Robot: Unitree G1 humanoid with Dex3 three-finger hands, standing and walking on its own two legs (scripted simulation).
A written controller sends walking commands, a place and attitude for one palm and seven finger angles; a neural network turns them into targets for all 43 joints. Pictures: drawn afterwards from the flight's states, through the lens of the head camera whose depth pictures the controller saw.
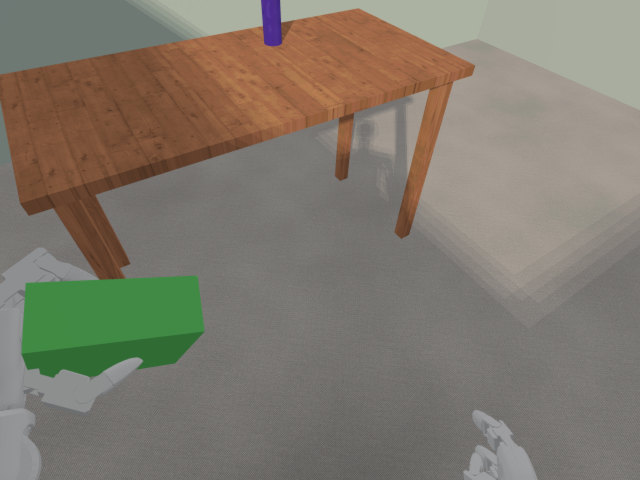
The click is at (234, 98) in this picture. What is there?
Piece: table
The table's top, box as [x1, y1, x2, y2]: [0, 8, 474, 215]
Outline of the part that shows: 474,65 357,8 282,22 282,43 278,46 267,46 263,43 262,26 1,74 0,101 19,200 21,205 29,215 471,75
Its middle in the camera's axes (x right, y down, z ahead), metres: -0.20 -0.47 +1.11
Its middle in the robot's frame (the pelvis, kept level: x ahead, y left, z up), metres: +1.13 +0.27 -0.02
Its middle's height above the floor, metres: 0.75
